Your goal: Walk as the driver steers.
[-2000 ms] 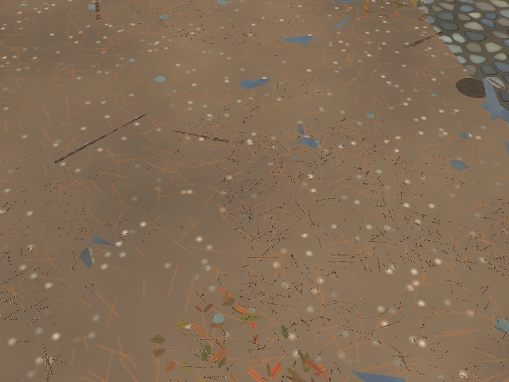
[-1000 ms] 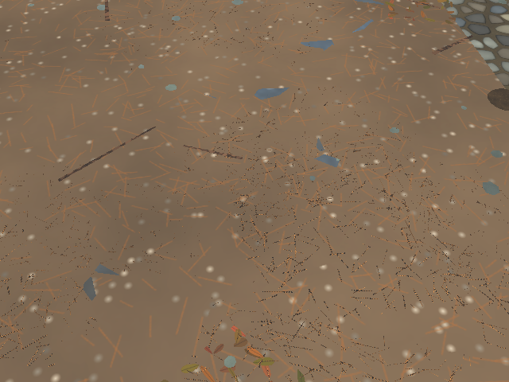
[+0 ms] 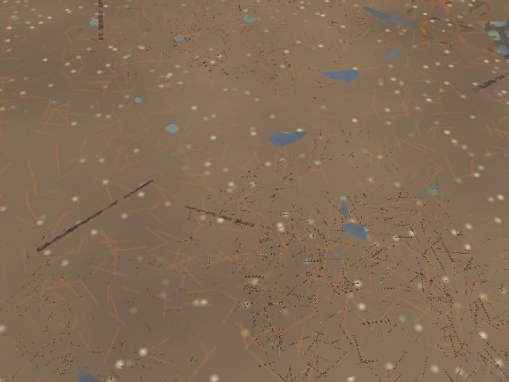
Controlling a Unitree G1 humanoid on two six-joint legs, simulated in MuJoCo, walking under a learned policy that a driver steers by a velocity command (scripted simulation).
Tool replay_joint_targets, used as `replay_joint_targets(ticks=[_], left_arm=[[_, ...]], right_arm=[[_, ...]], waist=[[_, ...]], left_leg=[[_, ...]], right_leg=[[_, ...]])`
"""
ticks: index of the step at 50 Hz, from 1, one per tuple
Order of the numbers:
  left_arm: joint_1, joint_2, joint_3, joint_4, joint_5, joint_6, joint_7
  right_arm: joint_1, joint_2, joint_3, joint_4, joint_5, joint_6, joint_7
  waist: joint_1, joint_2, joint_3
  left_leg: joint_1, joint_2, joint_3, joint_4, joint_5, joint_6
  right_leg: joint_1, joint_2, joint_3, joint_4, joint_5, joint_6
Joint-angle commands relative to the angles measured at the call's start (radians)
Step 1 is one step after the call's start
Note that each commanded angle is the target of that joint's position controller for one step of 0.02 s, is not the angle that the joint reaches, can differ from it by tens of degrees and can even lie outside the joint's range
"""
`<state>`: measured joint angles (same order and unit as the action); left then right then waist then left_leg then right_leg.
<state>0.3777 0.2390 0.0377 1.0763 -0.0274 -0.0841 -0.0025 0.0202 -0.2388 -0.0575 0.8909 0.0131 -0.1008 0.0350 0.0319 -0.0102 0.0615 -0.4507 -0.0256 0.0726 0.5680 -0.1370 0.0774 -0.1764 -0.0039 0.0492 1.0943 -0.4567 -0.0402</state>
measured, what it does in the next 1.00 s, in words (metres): walks ahead, turning left: right foot, then left foot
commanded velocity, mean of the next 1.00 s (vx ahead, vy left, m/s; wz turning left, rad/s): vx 0.50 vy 0.00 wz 0.28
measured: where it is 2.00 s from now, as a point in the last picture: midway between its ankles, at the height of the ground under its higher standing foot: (202, 198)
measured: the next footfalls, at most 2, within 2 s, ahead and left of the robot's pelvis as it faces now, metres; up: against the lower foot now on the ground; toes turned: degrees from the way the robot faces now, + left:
right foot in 0.46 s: +0.45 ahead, -0.15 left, +0.00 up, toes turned +1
left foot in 1.00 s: +0.69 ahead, +0.15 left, +0.00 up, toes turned +24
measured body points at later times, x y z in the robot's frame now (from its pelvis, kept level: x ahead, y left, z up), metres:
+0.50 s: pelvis +0.29 -0.04 +0.00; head +0.33 -0.05 +0.45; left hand +0.49 +0.20 -0.09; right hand +0.26 -0.31 -0.14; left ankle +0.11 +0.08 -0.70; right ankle +0.41 -0.15 -0.72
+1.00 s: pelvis +0.56 +0.01 +0.00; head +0.58 +0.04 +0.44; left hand +0.47 +0.28 -0.15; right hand +0.83 -0.15 -0.09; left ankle +0.65 +0.14 -0.72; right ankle +0.41 -0.15 -0.72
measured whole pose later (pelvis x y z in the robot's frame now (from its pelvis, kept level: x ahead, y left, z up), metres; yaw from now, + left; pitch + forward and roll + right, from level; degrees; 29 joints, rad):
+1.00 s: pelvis +0.56 +0.01 +0.00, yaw +20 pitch +2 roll -2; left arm 0.32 0.27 0.09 0.97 -0.02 -0.05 0.03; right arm 0.04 -0.24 -0.07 0.76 0.03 -0.03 0.06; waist 0.05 0.02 0.04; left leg -0.53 0.03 0.08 0.61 -0.12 0.13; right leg 0.10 -0.08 -0.31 0.42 -0.47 0.06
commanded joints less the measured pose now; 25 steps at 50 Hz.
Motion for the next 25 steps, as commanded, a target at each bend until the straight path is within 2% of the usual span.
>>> replay_joint_targets(ticks=[1, 2, 3, 4, 5, 7, 10, 13, 17, 20, 21, 22, 23, 24, 25], left_arm=[[-0.086, 0.128, 0.029, -0.103, -0.015, -0.046, 0.009], [-0.06, 0.112, 0.036, -0.097, -0.001, -0.031, 0.016], [-0.033, 0.086, 0.034, -0.091, 0.003, -0.016, 0.018], [-0.022, 0.065, 0.033, -0.089, 0.004, -0.005, 0.02], [-0.035, 0.06, 0.034, -0.097, 0.006, 0.003, 0.022], [-0.122, 0.08, 0.04, -0.134, 0.015, 0.01, 0.026], [-0.232, 0.08, 0.043, -0.173, 0.025, 0.002, 0.02], [-0.342, 0.059, 0.033, -0.202, 0.019, -0.007, 0.007], [-0.467, 0.061, 0.023, -0.249, 0.01, -0.014, -0.014], [-0.463, 0.095, 0.029, -0.27, 0.006, -0.03, -0.029], [-0.424, 0.114, 0.036, -0.263, 0.005, -0.036, -0.03], [-0.33, 0.143, 0.052, -0.24, 0.006, -0.04, -0.027], [-0.152, 0.2, 0.079, -0.19, 0.012, -0.044, -0.019], [0.035, 0.286, 0.099, -0.164, 0.027, -0.041, -0.007], [0.059, 0.317, 0.102, -0.142, 0.032, -0.033, -0.015]], right_arm=[[0.125, -0.101, -0.018, 0.006, -0.011, -0.013, 0.002], [0.095, -0.077, -0.011, 0.007, -0.02, -0.021, 0.006], [0.092, -0.068, -0.008, 0.014, -0.023, -0.022, 0.01], [0.108, -0.073, -0.008, 0.023, -0.021, -0.022, 0.01], [0.13, -0.087, -0.009, 0.034, -0.02, -0.022, 0.005], [0.173, -0.127, -0.016, 0.047, -0.021, -0.022, -0.013], [0.237, -0.142, -0.018, 0.061, -0.017, -0.015, -0.034], [0.297, -0.152, -0.018, 0.075, -0.007, -0.009, -0.043], [0.387, -0.153, -0.022, 0.109, 0.003, 0.008, -0.044], [0.388, -0.174, -0.033, 0.11, 0.008, 0.025, -0.051], [0.373, -0.185, -0.038, 0.104, 0.008, 0.03, -0.052], [0.347, -0.186, -0.037, 0.093, 0.008, 0.034, -0.051], [0.338, -0.153, -0.025, 0.08, 0.001, 0.034, -0.049], [0.348, -0.096, -0.003, 0.045, -0.023, 0.032, -0.048], [0.482, 0.014, 0.022, 0.044, 0.007, 0.011, -0.041]], waist=[[-0.073, 0.041, -0.108], [-0.03, 0.06, -0.09], [-0.009, 0.077, -0.085], [0.0, 0.079, -0.075], [0.003, 0.078, -0.057], [-0.008, 0.065, -0.021], [-0.037, 0.055, -0.007], [-0.074, 0.056, 0.002], [-0.113, 0.048, 0.035], [-0.08, 0.069, 0.024], [-0.053, 0.087, 0.0], [0.004, 0.094, -0.054], [0.079, 0.079, -0.179], [0.126, -0.06, -0.361], [0.048, -0.347, -0.477]], left_leg=[[0.411, 0.31, -0.456, -0.367, -0.13, 0.171], [0.311, 0.271, -0.371, -0.392, -0.066, 0.149], [0.252, 0.249, -0.329, -0.414, -0.048, 0.147], [0.216, 0.239, -0.295, -0.434, -0.03, 0.155], [0.19, 0.235, -0.268, -0.454, -0.015, 0.163], [0.197, 0.237, -0.245, -0.483, 0.004, 0.174], [0.257, 0.223, -0.2, -0.486, 0.061, 0.153], [0.288, 0.201, -0.144, -0.482, 0.082, 0.126], [0.406, 0.24, -0.16, -0.428, 0.099, 0.127], [0.476, 0.282, -0.21, -0.346, 0.159, 0.111], [0.477, 0.285, -0.221, -0.305, 0.229, 0.102], [0.46, 0.257, -0.205, -0.204, 0.373, 0.084], [0.37, 0.193, -0.164, 0.001, 0.41, 0.052], [0.16, 0.102, -0.101, 0.337, 0.105, 0.009], [-0.188, -0.038, -0.122, 0.626, -0.452, -0.037]], right_leg=[[-0.485, -0.101, 0.031, 0.212, 0.123, -0.031], [-0.409, -0.137, 0.038, 0.152, 0.168, -0.032], [-0.358, -0.148, 0.039, 0.118, 0.181, -0.029], [-0.344, -0.155, 0.03, 0.086, 0.182, -0.023], [-0.357, -0.16, 0.022, 0.052, 0.198, -0.014], [-0.444, -0.172, 0.017, -0.052, 0.288, 0.012], [-0.513, -0.163, 0.007, -0.245, 0.465, 0.034], [-0.474, -0.123, -0.033, -0.421, 0.581, 0.037], [-0.492, -0.095, -0.036, -0.538, 0.54, 0.033], [-0.436, -0.074, -0.021, -0.608, 0.438, 0.013], [-0.363, -0.056, -0.033, -0.617, 0.401, 0.004], [-0.22, -0.028, -0.057, -0.642, 0.386, -0.014], [0.045, -0.048, -0.042, -0.613, 0.404, -0.05], [0.359, -0.264, 0.188, -0.584, 0.392, -0.11], [0.616, -0.45, 0.63, -0.732, 0.199, -0.247]])
Velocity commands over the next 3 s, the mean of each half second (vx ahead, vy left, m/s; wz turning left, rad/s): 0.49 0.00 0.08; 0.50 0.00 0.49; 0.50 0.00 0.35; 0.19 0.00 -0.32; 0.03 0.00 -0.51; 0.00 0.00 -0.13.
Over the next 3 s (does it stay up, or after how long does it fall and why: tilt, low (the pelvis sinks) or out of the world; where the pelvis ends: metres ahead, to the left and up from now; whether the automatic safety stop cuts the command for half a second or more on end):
stays up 1.01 0.19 0.01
